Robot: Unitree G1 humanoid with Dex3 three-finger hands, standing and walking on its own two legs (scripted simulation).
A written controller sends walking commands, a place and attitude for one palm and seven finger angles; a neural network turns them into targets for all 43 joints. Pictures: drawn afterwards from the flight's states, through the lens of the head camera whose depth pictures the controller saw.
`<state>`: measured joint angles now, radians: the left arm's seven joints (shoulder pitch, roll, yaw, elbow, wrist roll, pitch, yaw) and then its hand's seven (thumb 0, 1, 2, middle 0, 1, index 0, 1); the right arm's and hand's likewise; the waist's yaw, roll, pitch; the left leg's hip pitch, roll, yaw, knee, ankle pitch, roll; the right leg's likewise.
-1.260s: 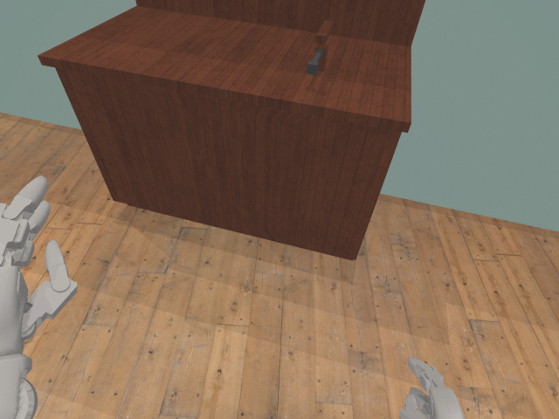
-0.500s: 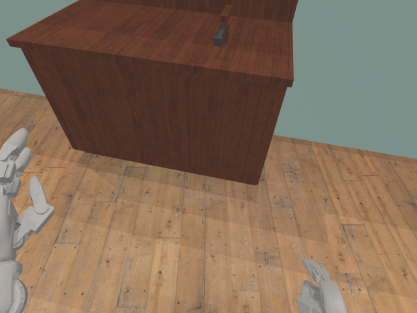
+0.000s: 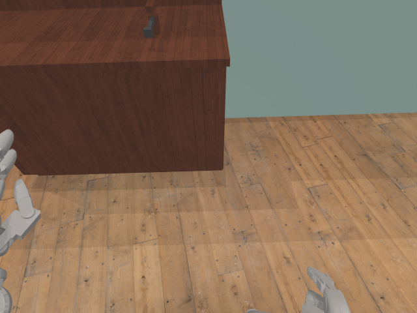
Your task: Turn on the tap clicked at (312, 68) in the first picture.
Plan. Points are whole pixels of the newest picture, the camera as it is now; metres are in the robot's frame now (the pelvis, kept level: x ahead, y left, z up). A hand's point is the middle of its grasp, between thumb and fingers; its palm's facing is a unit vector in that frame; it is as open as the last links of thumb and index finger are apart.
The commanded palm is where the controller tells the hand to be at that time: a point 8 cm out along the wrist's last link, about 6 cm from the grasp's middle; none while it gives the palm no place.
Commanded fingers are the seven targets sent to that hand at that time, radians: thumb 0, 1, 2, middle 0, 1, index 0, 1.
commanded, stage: turn to face it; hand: left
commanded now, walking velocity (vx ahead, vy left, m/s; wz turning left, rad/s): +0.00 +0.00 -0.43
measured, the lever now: (148, 32) +0.98 +0.32 +0.09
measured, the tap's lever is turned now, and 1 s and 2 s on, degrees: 0 0 0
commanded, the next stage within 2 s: take the last steps up to it in 0.28 s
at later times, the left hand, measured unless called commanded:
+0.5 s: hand (69, 199) +0.22 +0.21 +0.19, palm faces +0.27 -0.88 -0.39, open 7.4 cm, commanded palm +0.18 +0.24 +0.20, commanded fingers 0.00 0.90 0.90 -0.20 -0.30 -0.20 -0.30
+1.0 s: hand (60, 170) +0.26 +0.24 +0.19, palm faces +0.29 -0.87 -0.40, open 7.4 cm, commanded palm +0.22 +0.28 +0.20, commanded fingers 0.00 0.90 0.90 -0.20 -0.30 -0.20 -0.30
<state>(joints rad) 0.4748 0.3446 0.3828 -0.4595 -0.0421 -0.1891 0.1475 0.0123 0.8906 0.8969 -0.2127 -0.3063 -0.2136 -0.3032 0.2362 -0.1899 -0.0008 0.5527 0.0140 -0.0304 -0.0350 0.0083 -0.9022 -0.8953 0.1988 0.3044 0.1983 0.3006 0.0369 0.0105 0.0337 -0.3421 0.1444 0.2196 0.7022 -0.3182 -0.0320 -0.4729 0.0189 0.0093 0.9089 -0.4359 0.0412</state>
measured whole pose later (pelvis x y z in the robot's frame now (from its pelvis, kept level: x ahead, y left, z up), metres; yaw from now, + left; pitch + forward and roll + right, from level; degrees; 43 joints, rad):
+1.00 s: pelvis +0.02 +0.04 +0.01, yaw -10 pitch -1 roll +1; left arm 0.48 0.37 0.37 -0.51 0.00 -0.26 0.17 0.01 0.89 0.90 -0.22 -0.31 -0.22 -0.30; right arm 0.26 -0.21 -0.03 0.65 -0.01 -0.07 -0.08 0.01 -0.90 -0.90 0.20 0.30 0.20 0.30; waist 0.01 -0.04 0.03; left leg -0.28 0.05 0.13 0.59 -0.27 0.00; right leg -0.33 -0.09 -0.05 0.83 -0.48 0.01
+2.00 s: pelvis +0.25 +0.07 +0.02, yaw -13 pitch +0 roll +1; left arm 0.49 0.40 0.39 -0.48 -0.02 -0.23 0.15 0.01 0.89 0.90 -0.22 -0.31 -0.22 -0.30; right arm 0.25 -0.13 0.04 0.64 0.00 -0.08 -0.05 0.01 -0.90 -0.89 0.20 0.31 0.20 0.30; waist 0.01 0.04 0.00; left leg -0.21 0.07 0.18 0.53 -0.32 0.00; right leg -0.37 -0.05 -0.17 0.65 -0.34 0.03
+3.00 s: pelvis +0.44 +0.01 +0.03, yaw -14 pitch +0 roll +3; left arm 0.45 0.32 0.34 -0.42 -0.02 -0.22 0.15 0.01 0.89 0.90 -0.21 -0.31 -0.21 -0.30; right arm 0.18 -0.25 -0.02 0.65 0.00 -0.04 -0.05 0.01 -0.90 -0.89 0.20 0.30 0.20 0.30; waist -0.02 0.01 0.06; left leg -0.47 0.05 0.06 1.02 -0.37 -0.02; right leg -0.26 -0.04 -0.15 0.52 -0.26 -0.07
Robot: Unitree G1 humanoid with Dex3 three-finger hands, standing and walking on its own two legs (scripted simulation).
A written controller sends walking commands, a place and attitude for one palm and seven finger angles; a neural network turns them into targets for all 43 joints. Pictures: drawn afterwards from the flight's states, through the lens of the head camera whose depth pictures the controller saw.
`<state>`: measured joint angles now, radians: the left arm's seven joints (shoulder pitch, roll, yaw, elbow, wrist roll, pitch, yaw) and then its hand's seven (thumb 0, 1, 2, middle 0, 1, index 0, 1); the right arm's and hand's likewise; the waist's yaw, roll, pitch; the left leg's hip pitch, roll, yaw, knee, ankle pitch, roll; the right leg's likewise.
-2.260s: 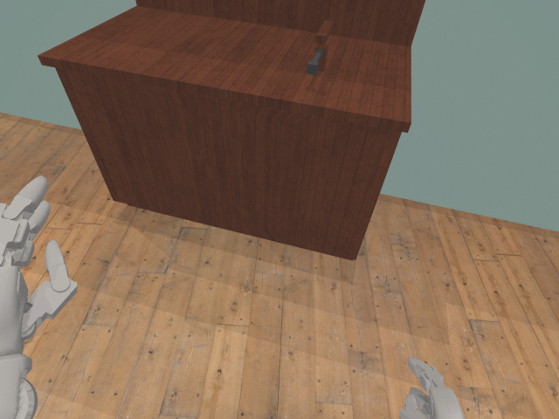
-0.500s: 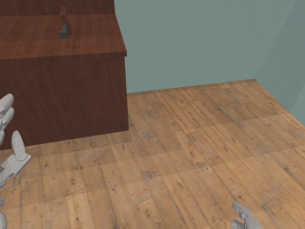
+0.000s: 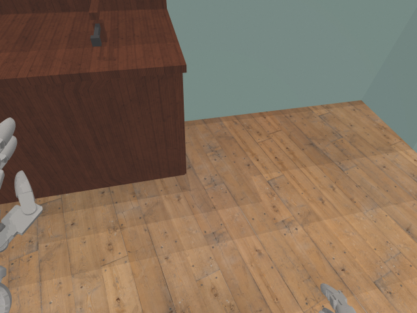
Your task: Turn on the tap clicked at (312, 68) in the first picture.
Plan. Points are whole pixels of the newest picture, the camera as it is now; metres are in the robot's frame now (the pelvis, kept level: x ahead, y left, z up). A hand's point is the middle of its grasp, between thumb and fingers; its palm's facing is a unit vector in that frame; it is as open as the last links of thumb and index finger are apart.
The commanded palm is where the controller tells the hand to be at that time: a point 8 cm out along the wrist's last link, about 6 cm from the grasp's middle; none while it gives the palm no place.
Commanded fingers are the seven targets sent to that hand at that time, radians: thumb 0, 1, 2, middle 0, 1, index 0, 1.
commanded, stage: take the last steps up to it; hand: left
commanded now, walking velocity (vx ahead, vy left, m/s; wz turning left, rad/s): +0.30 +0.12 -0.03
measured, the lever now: (96, 40) +0.90 +0.45 +0.08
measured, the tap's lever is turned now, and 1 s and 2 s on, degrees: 0 0 0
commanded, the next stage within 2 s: come to a stop and stand still in 1.92 s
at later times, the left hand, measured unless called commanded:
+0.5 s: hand (61, 146) +0.32 +0.27 +0.18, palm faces +0.38 -0.81 -0.45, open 7.4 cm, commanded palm +0.26 +0.31 +0.19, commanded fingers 0.00 0.90 0.90 -0.20 -0.30 -0.20 -0.30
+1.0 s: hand (60, 89) +0.44 +0.32 +0.20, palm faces +0.40 -0.78 -0.49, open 7.4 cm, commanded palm +0.40 +0.35 +0.19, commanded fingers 0.00 0.90 0.90 -0.20 -0.30 -0.20 -0.30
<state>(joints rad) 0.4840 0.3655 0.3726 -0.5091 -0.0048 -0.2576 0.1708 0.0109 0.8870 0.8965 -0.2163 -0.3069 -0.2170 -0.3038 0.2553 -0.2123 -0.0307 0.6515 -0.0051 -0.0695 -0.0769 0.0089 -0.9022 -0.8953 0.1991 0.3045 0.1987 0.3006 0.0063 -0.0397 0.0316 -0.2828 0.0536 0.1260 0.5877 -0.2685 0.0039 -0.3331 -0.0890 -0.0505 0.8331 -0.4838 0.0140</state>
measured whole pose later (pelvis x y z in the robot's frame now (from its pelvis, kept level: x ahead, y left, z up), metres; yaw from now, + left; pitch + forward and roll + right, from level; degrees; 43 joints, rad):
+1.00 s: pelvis +0.23 +0.08 +0.01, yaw -2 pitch +0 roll +1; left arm 0.49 0.40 0.39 -0.48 -0.02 -0.23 0.15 0.01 0.89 0.90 -0.22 -0.31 -0.22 -0.30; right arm 0.25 -0.13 0.04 0.64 0.00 -0.08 -0.05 0.01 -0.90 -0.89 0.20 0.31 0.20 0.30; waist 0.01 0.04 0.00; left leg -0.21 0.07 0.18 0.53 -0.32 0.00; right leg -0.37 -0.05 -0.17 0.65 -0.34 0.03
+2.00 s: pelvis +0.42 +0.05 +0.01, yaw -3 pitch +0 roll +3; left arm 0.45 0.32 0.34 -0.42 -0.02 -0.22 0.15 0.01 0.89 0.90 -0.21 -0.31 -0.21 -0.30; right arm 0.18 -0.25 -0.02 0.65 0.00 -0.04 -0.05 0.01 -0.90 -0.89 0.20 0.30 0.20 0.30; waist -0.02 0.01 0.06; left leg -0.47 0.05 0.06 1.02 -0.37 -0.02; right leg -0.26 -0.04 -0.15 0.52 -0.26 -0.07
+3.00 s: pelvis +0.40 +0.11 +0.01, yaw -4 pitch -3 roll -2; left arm 0.28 0.38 0.37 -0.42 -0.04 -0.22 0.13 0.01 0.89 0.90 -0.22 -0.31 -0.22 -0.30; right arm 0.24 -0.20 0.02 0.59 0.00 -0.16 -0.03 0.01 -0.90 -0.90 0.20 0.30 0.20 0.30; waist 0.03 -0.05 0.05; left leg -0.29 -0.02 -0.01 0.45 -0.11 0.05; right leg -0.21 0.04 -0.03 0.46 -0.30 -0.01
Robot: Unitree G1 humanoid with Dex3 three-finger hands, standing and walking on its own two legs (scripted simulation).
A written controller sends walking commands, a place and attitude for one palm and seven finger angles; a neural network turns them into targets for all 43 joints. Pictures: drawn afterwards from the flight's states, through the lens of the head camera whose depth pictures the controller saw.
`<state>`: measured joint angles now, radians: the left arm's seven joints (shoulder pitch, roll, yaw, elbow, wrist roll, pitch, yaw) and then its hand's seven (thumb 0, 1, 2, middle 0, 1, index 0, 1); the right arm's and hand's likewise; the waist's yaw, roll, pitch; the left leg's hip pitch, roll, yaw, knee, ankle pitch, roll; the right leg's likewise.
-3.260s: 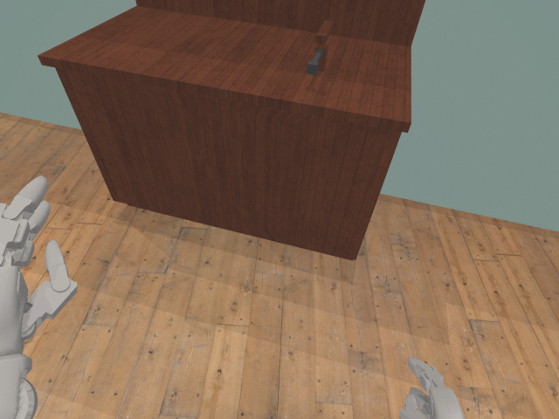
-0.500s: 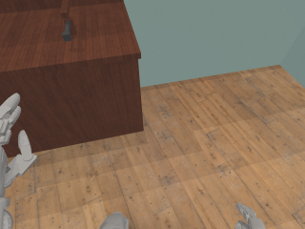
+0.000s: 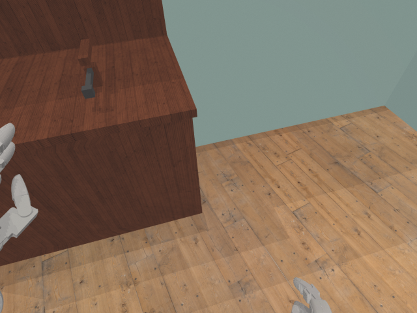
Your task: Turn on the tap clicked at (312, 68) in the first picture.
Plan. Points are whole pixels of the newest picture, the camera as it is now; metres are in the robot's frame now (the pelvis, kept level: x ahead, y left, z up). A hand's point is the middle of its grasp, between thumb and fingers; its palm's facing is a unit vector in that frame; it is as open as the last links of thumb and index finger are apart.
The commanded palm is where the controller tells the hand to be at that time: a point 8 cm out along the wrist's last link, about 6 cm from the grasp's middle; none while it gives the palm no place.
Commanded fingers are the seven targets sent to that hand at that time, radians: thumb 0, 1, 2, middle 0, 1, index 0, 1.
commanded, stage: take the last steps up to it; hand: left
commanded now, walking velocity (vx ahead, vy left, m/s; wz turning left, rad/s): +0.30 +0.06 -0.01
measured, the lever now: (88, 91) +0.66 +0.40 +0.07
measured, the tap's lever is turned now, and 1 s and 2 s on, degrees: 0 0 0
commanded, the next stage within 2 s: come to a stop and stand still in 0.92 s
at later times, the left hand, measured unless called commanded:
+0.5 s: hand (62, 142) +0.34 +0.27 +0.19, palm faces +0.44 -0.82 -0.37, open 7.4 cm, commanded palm +0.28 +0.30 +0.18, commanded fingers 0.00 0.90 0.90 -0.20 -0.30 -0.20 -0.30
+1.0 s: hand (117, 117) +0.43 +0.21 +0.17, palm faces +0.37 -0.82 -0.44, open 7.4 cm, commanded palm +0.36 +0.26 +0.18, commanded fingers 0.00 0.90 0.90 -0.20 -0.30 -0.20 -0.30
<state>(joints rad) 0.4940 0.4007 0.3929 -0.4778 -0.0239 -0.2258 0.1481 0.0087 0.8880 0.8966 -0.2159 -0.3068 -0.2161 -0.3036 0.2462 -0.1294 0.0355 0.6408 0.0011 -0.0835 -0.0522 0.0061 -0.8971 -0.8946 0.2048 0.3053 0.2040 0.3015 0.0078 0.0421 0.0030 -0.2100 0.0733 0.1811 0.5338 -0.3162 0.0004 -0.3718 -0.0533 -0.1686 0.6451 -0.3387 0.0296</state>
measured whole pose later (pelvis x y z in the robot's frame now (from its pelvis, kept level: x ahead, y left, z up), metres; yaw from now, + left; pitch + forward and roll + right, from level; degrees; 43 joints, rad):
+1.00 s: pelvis +0.20 -0.02 +0.01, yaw -1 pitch +0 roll +3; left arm 0.45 0.32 0.34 -0.42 -0.02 -0.22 0.15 0.01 0.89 0.90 -0.21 -0.31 -0.21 -0.30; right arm 0.18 -0.25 -0.02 0.65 0.00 -0.04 -0.05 0.01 -0.90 -0.89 0.20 0.30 0.20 0.30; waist -0.02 0.01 0.06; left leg -0.47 0.05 0.06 1.02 -0.37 -0.02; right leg -0.26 -0.04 -0.15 0.52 -0.26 -0.07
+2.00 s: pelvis +0.17 +0.04 +0.01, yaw -2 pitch -3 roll -2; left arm 0.28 0.38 0.37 -0.42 -0.04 -0.22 0.13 0.01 0.89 0.90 -0.22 -0.31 -0.22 -0.30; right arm 0.24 -0.20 0.02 0.59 0.00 -0.16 -0.03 0.01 -0.90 -0.90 0.20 0.30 0.20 0.30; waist 0.03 -0.05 0.05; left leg -0.29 -0.02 -0.01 0.45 -0.11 0.05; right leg -0.21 0.04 -0.03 0.46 -0.30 -0.01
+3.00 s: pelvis +0.24 +0.03 +0.01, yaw +2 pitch +1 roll -1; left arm 0.43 0.36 0.33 -0.41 -0.05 -0.19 0.11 0.01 0.89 0.90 -0.21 -0.31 -0.21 -0.30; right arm 0.21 -0.20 0.03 0.59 0.00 -0.08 -0.04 0.01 -0.90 -0.89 0.20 0.30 0.20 0.30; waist 0.01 0.00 -0.01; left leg -0.26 -0.04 -0.01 0.39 -0.16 0.05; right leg -0.12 0.06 0.04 0.32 -0.22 -0.03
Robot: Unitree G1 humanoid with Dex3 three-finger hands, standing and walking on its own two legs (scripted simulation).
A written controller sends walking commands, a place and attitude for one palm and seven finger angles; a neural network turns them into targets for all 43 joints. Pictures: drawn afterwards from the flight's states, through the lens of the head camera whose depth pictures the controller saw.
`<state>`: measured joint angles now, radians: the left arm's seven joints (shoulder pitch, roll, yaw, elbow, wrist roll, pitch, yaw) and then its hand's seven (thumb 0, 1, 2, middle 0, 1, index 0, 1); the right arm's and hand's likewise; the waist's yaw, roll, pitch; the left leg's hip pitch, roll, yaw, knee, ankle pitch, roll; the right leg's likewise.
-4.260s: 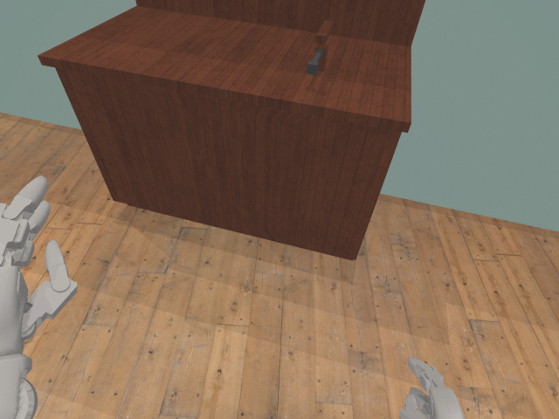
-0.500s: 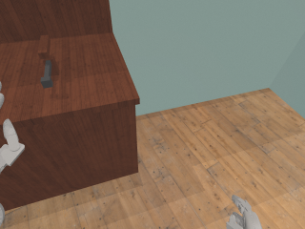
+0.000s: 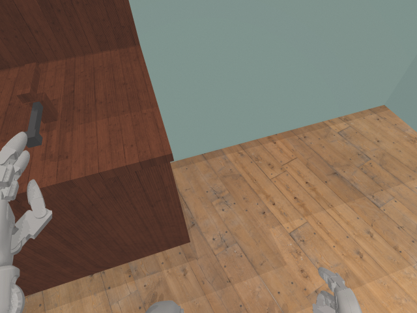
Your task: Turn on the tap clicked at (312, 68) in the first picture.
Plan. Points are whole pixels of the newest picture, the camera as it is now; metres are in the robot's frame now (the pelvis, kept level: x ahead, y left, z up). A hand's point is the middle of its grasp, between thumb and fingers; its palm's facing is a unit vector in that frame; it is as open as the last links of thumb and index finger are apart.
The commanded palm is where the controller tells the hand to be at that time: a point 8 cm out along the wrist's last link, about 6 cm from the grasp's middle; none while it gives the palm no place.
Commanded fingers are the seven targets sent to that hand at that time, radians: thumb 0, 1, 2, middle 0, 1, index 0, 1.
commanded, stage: come to a stop and stand still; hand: left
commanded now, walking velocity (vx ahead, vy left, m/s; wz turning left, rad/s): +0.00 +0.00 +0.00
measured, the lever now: (32, 138) +0.45 +0.42 +0.07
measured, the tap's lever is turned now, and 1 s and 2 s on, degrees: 0 0 0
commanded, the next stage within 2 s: none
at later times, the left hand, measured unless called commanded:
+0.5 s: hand (50, 198) +0.24 +0.23 +0.17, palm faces +0.34 -0.83 -0.44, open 7.4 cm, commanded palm +0.18 +0.28 +0.18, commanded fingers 0.00 0.90 0.90 -0.20 -0.30 -0.20 -0.30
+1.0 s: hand out of the picture +0.21 +0.31 +0.18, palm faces +0.42 -0.86 -0.27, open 7.4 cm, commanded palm +0.14 +0.33 +0.18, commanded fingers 0.00 0.90 0.90 -0.20 -0.30 -0.20 -0.30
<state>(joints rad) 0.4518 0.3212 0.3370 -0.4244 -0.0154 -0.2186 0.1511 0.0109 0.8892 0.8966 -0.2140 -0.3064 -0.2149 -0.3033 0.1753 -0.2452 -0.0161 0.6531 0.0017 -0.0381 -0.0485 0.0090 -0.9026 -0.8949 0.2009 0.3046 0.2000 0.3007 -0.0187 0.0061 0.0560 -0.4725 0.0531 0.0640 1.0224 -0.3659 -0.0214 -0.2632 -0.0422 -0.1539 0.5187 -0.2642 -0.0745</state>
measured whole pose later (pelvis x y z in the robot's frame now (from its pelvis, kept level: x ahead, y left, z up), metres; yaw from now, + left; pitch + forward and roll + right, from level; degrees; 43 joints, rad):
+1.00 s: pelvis -0.02 +0.06 +0.00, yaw -1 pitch -3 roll -2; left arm 0.28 0.38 0.37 -0.42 -0.04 -0.22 0.13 0.01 0.89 0.90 -0.22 -0.31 -0.22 -0.30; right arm 0.24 -0.20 0.02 0.59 0.00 -0.16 -0.03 0.01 -0.90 -0.90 0.20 0.30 0.20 0.30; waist 0.03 -0.05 0.05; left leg -0.29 -0.02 -0.01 0.45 -0.11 0.05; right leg -0.21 0.04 -0.03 0.46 -0.30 -0.01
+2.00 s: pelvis +0.04 +0.05 +0.01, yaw +3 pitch +1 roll -1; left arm 0.43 0.36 0.33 -0.41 -0.05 -0.19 0.11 0.01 0.89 0.90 -0.21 -0.31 -0.21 -0.30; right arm 0.21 -0.20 0.03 0.59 0.00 -0.08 -0.04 0.01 -0.90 -0.89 0.20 0.30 0.20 0.30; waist 0.01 0.00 -0.01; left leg -0.26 -0.04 -0.01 0.39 -0.16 0.05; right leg -0.12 0.06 0.04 0.32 -0.22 -0.03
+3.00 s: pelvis +0.04 +0.06 +0.00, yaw +2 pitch +1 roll -1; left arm 0.45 0.34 0.33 -0.40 -0.04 -0.17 0.13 0.01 0.89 0.90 -0.21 -0.31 -0.21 -0.30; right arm 0.25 -0.20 0.03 0.59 0.00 -0.07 -0.06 0.01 -0.90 -0.89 0.20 0.30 0.20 0.30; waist 0.02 0.00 -0.06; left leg -0.28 -0.05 0.02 0.48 -0.22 0.06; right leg -0.17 0.05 0.04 0.46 -0.30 -0.03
